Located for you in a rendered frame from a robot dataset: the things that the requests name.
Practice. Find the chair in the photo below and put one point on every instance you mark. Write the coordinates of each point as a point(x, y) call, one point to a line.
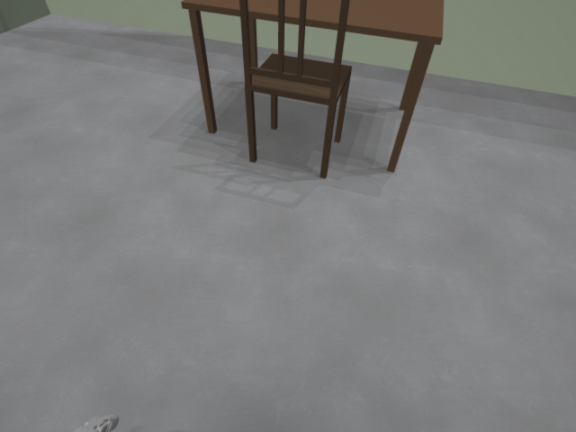
point(297, 78)

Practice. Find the table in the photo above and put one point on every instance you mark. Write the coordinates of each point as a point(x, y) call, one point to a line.
point(409, 20)

